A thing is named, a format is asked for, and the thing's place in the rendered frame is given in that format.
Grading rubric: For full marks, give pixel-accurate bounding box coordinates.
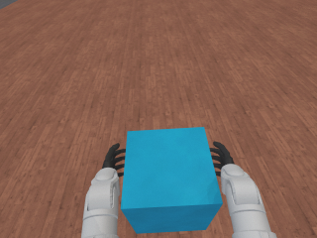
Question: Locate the robot left hand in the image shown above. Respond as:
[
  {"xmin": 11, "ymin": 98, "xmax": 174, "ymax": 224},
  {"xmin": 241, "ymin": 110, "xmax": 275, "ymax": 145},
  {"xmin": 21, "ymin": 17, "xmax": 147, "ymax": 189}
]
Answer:
[{"xmin": 102, "ymin": 143, "xmax": 126, "ymax": 177}]

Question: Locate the left robot forearm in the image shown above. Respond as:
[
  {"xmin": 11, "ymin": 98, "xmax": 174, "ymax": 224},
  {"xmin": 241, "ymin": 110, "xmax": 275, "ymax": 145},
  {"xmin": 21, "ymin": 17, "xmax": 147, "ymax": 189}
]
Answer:
[{"xmin": 81, "ymin": 168, "xmax": 120, "ymax": 238}]

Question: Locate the robot right hand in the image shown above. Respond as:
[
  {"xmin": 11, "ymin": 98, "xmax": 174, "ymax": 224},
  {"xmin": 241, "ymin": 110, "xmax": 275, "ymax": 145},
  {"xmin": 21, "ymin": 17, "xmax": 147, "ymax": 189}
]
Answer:
[{"xmin": 209, "ymin": 141, "xmax": 235, "ymax": 177}]

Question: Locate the carton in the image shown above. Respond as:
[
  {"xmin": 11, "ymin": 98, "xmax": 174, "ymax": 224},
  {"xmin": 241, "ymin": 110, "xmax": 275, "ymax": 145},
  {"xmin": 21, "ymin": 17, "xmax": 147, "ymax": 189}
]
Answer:
[{"xmin": 121, "ymin": 127, "xmax": 223, "ymax": 234}]

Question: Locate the right robot forearm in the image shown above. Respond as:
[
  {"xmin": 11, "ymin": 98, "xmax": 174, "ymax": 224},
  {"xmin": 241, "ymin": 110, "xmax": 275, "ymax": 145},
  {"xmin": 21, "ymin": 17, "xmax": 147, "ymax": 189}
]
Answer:
[{"xmin": 220, "ymin": 164, "xmax": 277, "ymax": 238}]

